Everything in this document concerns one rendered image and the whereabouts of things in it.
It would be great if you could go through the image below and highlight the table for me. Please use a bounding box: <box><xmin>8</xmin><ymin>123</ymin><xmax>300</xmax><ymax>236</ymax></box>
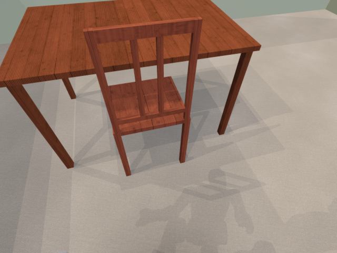
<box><xmin>0</xmin><ymin>0</ymin><xmax>261</xmax><ymax>169</ymax></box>

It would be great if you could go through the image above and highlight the chair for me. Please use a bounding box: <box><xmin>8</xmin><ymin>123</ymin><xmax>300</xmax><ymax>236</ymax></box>
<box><xmin>83</xmin><ymin>17</ymin><xmax>203</xmax><ymax>176</ymax></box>

